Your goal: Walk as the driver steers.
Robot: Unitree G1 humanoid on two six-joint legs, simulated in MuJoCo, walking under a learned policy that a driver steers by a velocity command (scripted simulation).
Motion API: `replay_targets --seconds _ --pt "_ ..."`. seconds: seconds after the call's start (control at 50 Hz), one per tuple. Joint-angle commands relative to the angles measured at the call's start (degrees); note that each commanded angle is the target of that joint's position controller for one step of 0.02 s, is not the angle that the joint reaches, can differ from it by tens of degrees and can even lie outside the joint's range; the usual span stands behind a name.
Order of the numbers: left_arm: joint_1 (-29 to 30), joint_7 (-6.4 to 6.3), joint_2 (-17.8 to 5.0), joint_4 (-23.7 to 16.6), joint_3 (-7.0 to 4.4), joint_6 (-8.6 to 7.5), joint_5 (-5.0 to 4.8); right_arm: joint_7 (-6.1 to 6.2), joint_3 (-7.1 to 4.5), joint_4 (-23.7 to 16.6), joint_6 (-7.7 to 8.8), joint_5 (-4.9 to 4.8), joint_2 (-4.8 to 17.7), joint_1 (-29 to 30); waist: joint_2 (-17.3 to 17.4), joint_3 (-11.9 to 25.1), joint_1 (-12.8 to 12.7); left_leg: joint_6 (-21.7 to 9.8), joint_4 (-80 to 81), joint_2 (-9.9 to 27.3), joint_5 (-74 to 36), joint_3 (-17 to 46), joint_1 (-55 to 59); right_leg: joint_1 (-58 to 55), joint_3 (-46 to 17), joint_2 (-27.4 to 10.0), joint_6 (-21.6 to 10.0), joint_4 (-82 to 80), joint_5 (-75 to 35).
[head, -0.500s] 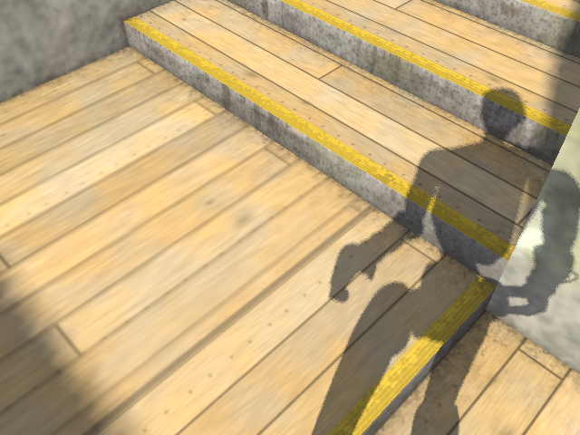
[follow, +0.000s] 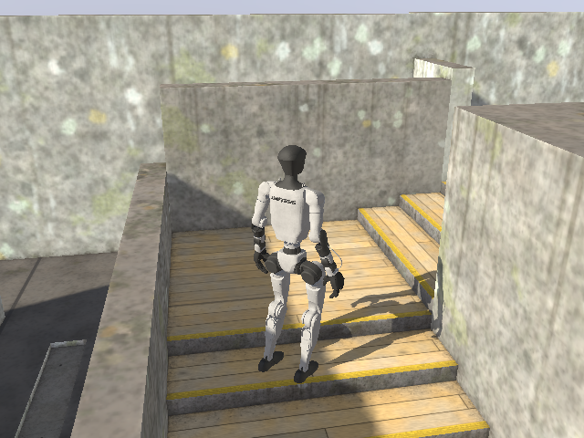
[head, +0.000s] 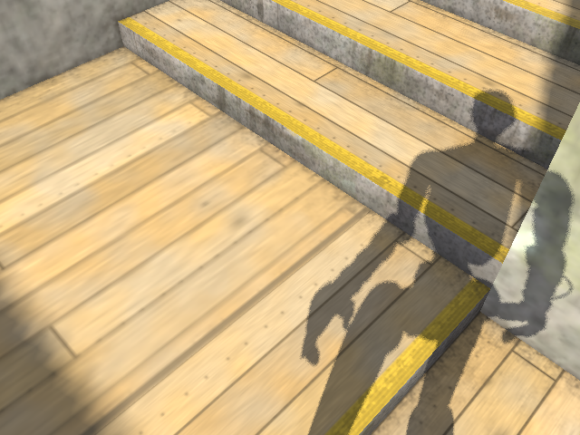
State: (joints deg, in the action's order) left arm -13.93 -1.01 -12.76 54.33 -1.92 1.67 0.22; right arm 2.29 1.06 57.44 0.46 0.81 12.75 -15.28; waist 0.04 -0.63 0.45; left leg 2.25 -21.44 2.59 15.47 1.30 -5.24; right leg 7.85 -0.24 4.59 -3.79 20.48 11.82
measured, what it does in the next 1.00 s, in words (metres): steps on the spot: right foot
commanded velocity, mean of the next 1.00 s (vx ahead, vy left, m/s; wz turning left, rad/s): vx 0.02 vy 0.00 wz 0.00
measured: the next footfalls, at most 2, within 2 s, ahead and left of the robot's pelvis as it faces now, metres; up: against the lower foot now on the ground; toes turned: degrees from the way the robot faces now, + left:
right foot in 0.62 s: +0.10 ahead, -0.11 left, +0.00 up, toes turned +0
left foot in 1.14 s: -0.03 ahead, +0.14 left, +0.00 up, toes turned +0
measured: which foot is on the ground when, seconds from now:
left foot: down 0.00-0.86, up 0.88-1.00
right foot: down 0.00-0.40, up 0.42-0.60, down 0.62-1.00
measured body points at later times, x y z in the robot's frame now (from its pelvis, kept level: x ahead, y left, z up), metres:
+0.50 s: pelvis +0.03 +0.03 -0.01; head +0.04 +0.05 +0.44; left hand +0.08 +0.28 -0.16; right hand -0.01 -0.20 -0.15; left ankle -0.02 +0.13 -0.74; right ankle +0.00 -0.08 -0.72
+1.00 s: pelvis +0.02 +0.01 +0.00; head +0.06 +0.01 +0.44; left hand +0.13 +0.28 -0.13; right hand +0.09 -0.26 -0.14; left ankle -0.06 +0.14 -0.64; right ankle +0.06 -0.10 -0.74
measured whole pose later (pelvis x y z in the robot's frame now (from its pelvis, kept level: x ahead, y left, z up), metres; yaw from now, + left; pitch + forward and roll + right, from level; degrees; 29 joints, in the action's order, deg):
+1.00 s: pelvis +0.02 +0.01 +0.00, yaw +2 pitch +1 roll +0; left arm -6.8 -4.6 -14.2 50.2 -1.8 2.1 -0.6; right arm 5.0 -2.8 53.7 -2.5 -0.4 14.8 -11.7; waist -0.3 -4.3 -0.6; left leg 5.0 -69.1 -3.9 34.8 4.7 -24.4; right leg 16.8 1.6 -1.3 -0.6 26.3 10.0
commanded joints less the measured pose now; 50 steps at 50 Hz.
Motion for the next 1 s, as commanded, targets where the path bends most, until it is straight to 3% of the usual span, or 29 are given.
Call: replay_targets --seconds 0.02,0.16,0.22,0.26,0.3,0.34,0.38,0.4,0.42,0.44,0.46,0.5,0.54,0.56,0.6,0.62,0.66,0.7,0.74,0.8,0.84,0.86,0.88,0.9,0.92,0.94,0.96,0.98,1.0 --pt "-1.1 -0.02 -5.7 -1.5 -1.07 -0.69 0.23 0.39 -0.88 0.2 0.64 -0.11 5.4 -3.0 0.7 -1.6 -0.2 -2.1 2.7 0.8 -7.3 0.5 -4.4 -0.8 -4.5 -5.4 0.2 -2.7 -10.1" --pt "-2.0 -0.02 -4.7 0.2 -0.69 -0.78 -0.10 0.52 -0.48 3.1 0.89 -0.10 4.1 -5.6 0.5 -2.2 -0.3 -2.4 3.0 0.5 -6.7 0.4 -5.0 0.3 -4.2 -5.3 0.3 -2.6 -8.1" --pt "-3.3 -0.52 -5.9 1.1 -1.25 -0.61 -0.78 1.00 -0.39 3.5 0.78 -0.58 3.3 -6.2 -1.8 -2.4 -0.7 -3.3 -1.8 -2.6 7.6 -2.8 -7.4 2.2 -5.7 -5.0 -1.6 -4.4 16.3" --pt "-5.4 -0.66 -7.2 1.1 -1.89 -1.10 -1.33 1.13 -0.25 2.3 1.46 -0.82 2.5 -5.5 -5.4 -5.7 -1.6 -4.4 -9.5 -3.7 14.4 -4.1 -14.1 4.6 -13.3 -9.9 -5.1 -8.3 32.7" --pt "-7.8 -0.40 -8.8 1.2 -2.58 -2.26 -1.84 0.68 0.12 1.4 2.88 -1.07 1.1 -5.5 -8.0 -7.4 -1.8 -5.8 -16.7 -2.2 12.7 -3.3 -16.4 6.8 -24.3 -17.2 -9.9 -13.1 38.3" --pt "-2.4 -0.16 -7.9 -0.9 -2.38 -3.05 -1.79 -0.07 0.16 2.1 4.21 -1.07 0.2 -8.6 -6.2 -8.4 1.7 -7.5 -16.1 -0.4 9.5 -1.2 -11.9 11.7 -23.8 -18.0 -10.6 -13.0 30.1" --pt "5.0 0.19 -5.5 -3.7 -1.73 -2.67 -1.92 -0.53 -0.03 5.0 4.21 -0.01 0.0 -14.7 -1.0 -7.2 5.3 -8.2 -1.7 -1.0 3.5 -0.4 -0.3 16.9 -10.4 -9.7 -5.6 -2.6 11.9" --pt "3.8 0.57 -2.7 -3.6 -1.01 -2.80 -1.34 -0.47 -0.64 6.4 3.58 0.27 2.4 -19.1 5.0 -2.8 5.0 -7.8 1.3 3.1 -4.2 5.1 7.1 19.8 -3.3 -4.3 -2.1 9.7 6.0" --pt "1.4 0.26 0.0 -3.8 -0.32 -2.78 -0.57 -0.69 -1.75 6.0 3.40 -0.04 7.7 -19.5 15.2 -2.1 3.8 -12.2 5.8 11.2 -8.6 17.9 5.7 22.8 1.8 0.0 1.4 18.6 10.6" --pt "-0.5 0.09 -0.4 -2.7 -0.10 -2.70 -0.28 -0.65 -0.93 4.5 3.82 0.58 5.3 -15.2 12.9 -3.7 2.0 -16.9 6.7 17.2 -14.4 23.3 -0.5 19.7 -1.1 -3.8 3.1 22.9 16.5" --pt "-0.5 0.17 -1.4 -2.3 -0.18 -2.62 -0.46 -0.55 -0.26 3.4 4.14 0.68 2.9 -12.0 9.0 -4.5 1.2 -17.8 6.1 17.1 -22.7 21.2 -1.3 19.5 -2.3 -5.1 4.4 27.0 18.5" --pt "-1.6 0.11 -2.2 -1.1 -0.31 -2.28 -0.39 -0.69 -0.68 2.6 3.92 0.24 4.2 -9.8 5.9 -2.3 0.1 -15.6 2.7 14.5 -36.0 15.0 2.7 20.1 -2.5 -7.1 6.1 28.2 18.3" --pt "-0.8 0.08 -0.7 -0.1 0.16 -1.61 -1.19 -1.05 -0.08 2.7 3.28 -0.18 2.0 -9.9 5.2 -1.1 0.2 -12.2 -0.1 10.8 -47.8 8.1 2.9 15.3 -1.4 -8.0 6.5 21.4 13.0" --pt "-0.3 -0.06 0.2 0.3 0.50 -1.18 -1.63 -1.13 0.06 3.2 2.82 0.13 2.0 -10.0 6.2 -1.2 0.2 -10.3 -1.2 8.3 -53.2 4.7 1.5 11.0 0.6 -6.9 6.4 16.4 8.1" --pt "-2.5 -0.47 -1.8 1.4 -0.05 -0.08 -1.44 -1.44 -0.63 5.0 1.83 -0.04 4.2 -12.5 6.7 -2.2 -0.9 -7.5 -0.9 6.2 -60.2 2.3 -1.9 2.0 1.7 -5.8 5.4 5.6 -11.1" --pt "-3.2 -0.88 -4.0 1.1 -0.52 0.41 -1.59 -1.60 -1.37 5.6 1.72 -0.24 6.3 -13.8 6.2 -1.8 -0.6 -6.0 0.6 5.4 -56.1 2.5 -1.9 -0.8 1.2 -6.4 4.9 5.0 -17.1" --pt "-0.8 -1.73 -7.0 -0.3 -1.24 1.14 -1.92 -2.14 -1.83 5.4 2.14 0.06 5.8 -15.3 -0.4 0.3 1.1 -3.9 2.5 2.0 -42.9 1.5 -1.9 -4.6 -0.4 -8.5 2.8 10.4 -32.5" --pt "1.2 -2.24 -6.3 -1.6 -1.65 1.42 -2.02 -1.54 -2.23 4.1 1.90 -0.63 5.0 -12.0 0.4 1.1 0.4 -4.1 0.4 1.4 -45.6 0.3 -1.4 -3.9 -0.6 -8.5 1.9 11.9 -33.5" --pt "2.1 -2.71 -6.0 -2.7 -2.03 1.58 -1.81 -0.50 -2.50 2.4 1.04 -0.37 4.4 -9.5 1.2 2.4 0.1 -5.0 -2.2 1.3 -49.2 -0.6 -0.9 -2.0 0.0 -7.7 1.5 13.0 -33.6" --pt "2.3 -3.74 -5.8 -3.7 -2.26 2.19 -1.37 1.05 -2.98 0.0 -0.17 0.15 4.5 -7.4 -0.7 3.8 0.0 -5.4 -5.7 0.4 -42.3 -2.0 -3.3 -1.6 0.2 -7.7 0.5 13.2 -36.7" --pt "-1.2 -4.45 -7.0 -3.5 -2.45 2.24 -0.93 1.83 -3.43 -1.5 -0.31 -0.33 4.6 -5.0 -4.3 4.6 -2.3 -3.6 -13.2 -2.6 -26.4 -3.6 -8.8 -4.9 -3.2 -11.4 -3.1 10.0 -47.5" --pt "-3.0 -4.81 -8.5 -3.6 -2.54 2.18 -0.15 1.97 -3.35 -2.2 -0.34 -0.53 3.7 -3.5 -7.5 5.2 -3.7 -1.8 -20.9 -5.6 -10.4 -5.0 -12.2 -6.0 -7.6 -16.7 -7.7 5.9 -57.0" --pt "-3.4 -5.08 -9.0 -4.3 -2.17 1.76 1.17 1.83 -3.15 -3.3 -0.89 -0.49 2.5 -1.4 -11.7 6.6 -5.2 0.1 -38.8 -7.9 21.3 -2.9 -15.8 -4.8 -13.5 -23.9 -13.6 1.8 -63.9" --pt "-0.6 -4.98 -8.8 -5.7 -1.46 1.08 2.15 1.61 -3.71 -3.1 -1.39 -1.07 2.9 -2.6 -8.3 7.7 -3.0 1.0 -54.8 -8.1 27.6 2.6 -15.7 0.0 -11.5 -25.1 -15.2 2.2 -63.7" --pt "5.3 -4.87 -10.2 -7.6 -1.63 0.31 1.55 1.88 -3.86 -2.9 -2.01 -1.75 2.3 -6.4 -8.9 7.4 0.4 1.3 -61.2 -7.7 27.6 6.8 -15.5 4.7 -9.3 -24.5 -13.8 1.9 -57.0" --pt "11.2 -4.29 -11.5 -9.0 -1.88 -0.51 0.03 2.52 -4.16 -2.9 -3.07 -2.07 3.0 -9.7 -9.0 5.3 3.4 2.2 -59.4 -6.0 25.8 8.0 -14.1 9.5 -8.3 -23.2 -11.3 0.1 -45.2" --pt "13.7 -3.62 -10.2 -9.4 -1.56 -1.01 -1.35 3.17 -4.81 -3.1 -3.74 -1.75 5.3 -7.9 -6.1 2.9 3.3 3.2 -54.7 -5.5 21.5 6.6 -14.9 10.6 -7.8 -20.7 -9.6 -1.0 -36.3" --pt "14.1 -3.26 -9.9 -8.8 -1.38 -0.96 -1.82 3.47 -4.71 -3.8 -4.00 -1.16 5.0 -6.4 -5.8 2.1 3.0 4.2 -50.2 -5.7 19.3 4.3 -15.0 10.2 -7.0 -19.3 -9.3 -1.1 -33.7" --pt "13.6 -3.09 -10.0 -8.3 -1.35 -0.73 -1.47 3.44 -4.37 -4.2 -3.89 -0.85 4.1 -5.9 -6.3 3.1 2.3 4.8 -45.2 -4.6 18.2 2.9 -14.5 8.2 -7.2 -19.1 -9.6 -1.3 -30.7"
Keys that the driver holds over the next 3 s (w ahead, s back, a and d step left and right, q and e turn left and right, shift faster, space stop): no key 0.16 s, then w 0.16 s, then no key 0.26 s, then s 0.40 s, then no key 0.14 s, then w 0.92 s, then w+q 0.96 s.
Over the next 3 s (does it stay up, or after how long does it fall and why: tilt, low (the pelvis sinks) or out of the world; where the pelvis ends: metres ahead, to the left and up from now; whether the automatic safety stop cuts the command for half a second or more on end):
stays up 0.80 0.00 0.11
